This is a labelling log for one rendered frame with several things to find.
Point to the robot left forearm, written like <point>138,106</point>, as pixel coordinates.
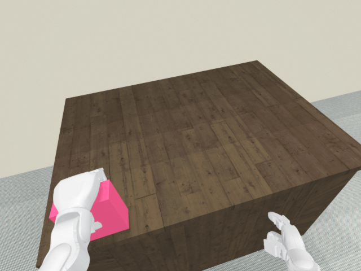
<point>70,238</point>

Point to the robot left hand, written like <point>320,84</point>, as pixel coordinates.
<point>80,191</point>

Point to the sponge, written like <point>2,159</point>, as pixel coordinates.
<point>108,209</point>

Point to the table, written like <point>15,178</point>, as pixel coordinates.
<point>200,160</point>

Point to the robot right forearm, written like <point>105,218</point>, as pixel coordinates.
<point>300,260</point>

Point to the robot right hand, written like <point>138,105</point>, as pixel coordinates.
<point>277,245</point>

